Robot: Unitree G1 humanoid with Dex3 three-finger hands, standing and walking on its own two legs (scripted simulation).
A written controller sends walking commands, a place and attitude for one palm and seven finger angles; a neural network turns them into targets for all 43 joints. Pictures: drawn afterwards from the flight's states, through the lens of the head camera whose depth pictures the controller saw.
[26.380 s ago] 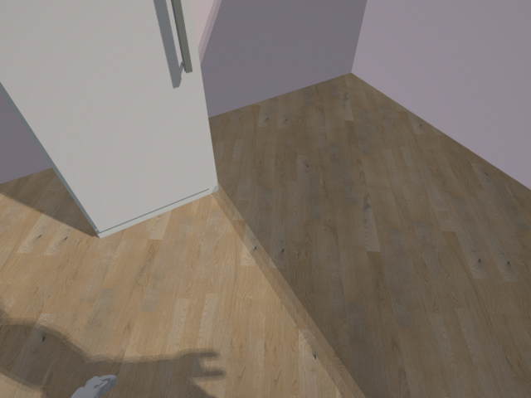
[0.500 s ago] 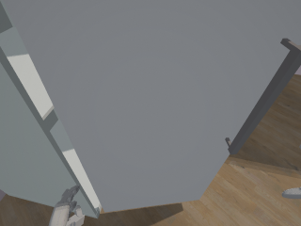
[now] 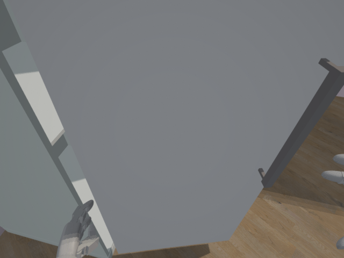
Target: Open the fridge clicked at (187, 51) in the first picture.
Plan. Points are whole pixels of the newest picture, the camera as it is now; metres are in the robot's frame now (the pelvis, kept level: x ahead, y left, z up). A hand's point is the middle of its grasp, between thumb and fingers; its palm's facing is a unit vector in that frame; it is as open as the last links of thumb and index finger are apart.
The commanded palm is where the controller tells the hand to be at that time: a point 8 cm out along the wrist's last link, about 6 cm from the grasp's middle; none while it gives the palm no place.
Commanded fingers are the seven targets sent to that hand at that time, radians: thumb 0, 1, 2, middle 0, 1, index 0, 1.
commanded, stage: draw the hand back to the body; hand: right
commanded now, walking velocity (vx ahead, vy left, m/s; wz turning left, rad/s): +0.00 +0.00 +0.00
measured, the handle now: (289, 135) +0.37 -0.26 +0.14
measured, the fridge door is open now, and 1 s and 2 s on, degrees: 70 70 70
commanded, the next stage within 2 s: step back with the hand held close in 1.30 s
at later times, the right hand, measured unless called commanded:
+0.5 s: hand out of the picture +0.19 -0.30 +0.15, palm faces +0.49 +0.78 -0.39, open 13.0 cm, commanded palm +0.14 -0.34 +0.17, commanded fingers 0.00 -0.17 -0.55 0.22 0.73 0.22 0.73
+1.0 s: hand (337, 184) +0.21 -0.27 +0.18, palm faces +0.47 +0.78 -0.41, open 8.1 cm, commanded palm +0.16 -0.30 +0.19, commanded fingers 0.00 -0.90 -0.90 0.20 0.30 0.20 0.30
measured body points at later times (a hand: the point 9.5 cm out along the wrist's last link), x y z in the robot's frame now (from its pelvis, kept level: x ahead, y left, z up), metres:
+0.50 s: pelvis +0.00 -0.01 +0.01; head -0.02 +0.00 +0.46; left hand +0.19 +0.20 -0.07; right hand +0.16 -0.34 +0.18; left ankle -0.01 +0.11 -0.72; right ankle +0.02 -0.11 -0.72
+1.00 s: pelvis +0.02 +0.01 +0.01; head +0.00 +0.03 +0.46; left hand +0.21 +0.24 -0.06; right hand +0.18 -0.30 +0.20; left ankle -0.01 +0.11 -0.72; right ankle +0.02 -0.11 -0.72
